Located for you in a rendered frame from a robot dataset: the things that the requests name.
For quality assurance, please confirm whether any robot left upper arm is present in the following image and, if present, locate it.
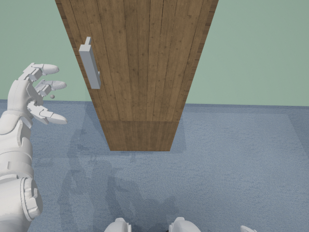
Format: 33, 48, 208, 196
0, 177, 43, 232

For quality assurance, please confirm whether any cupboard door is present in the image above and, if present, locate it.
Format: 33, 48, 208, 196
61, 0, 212, 121

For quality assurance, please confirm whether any robot left forearm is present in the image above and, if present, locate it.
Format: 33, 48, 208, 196
0, 110, 34, 184

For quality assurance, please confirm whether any robot left hand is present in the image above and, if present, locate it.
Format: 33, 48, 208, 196
7, 63, 68, 125

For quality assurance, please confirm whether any robot shin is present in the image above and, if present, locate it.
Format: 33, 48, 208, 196
115, 218, 125, 222
174, 217, 184, 222

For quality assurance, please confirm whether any handle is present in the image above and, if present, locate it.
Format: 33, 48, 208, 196
79, 37, 101, 89

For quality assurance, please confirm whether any robot left shin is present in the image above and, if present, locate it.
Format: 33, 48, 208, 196
115, 218, 125, 222

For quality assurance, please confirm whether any robot right shin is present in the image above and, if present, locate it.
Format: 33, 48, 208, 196
174, 217, 184, 222

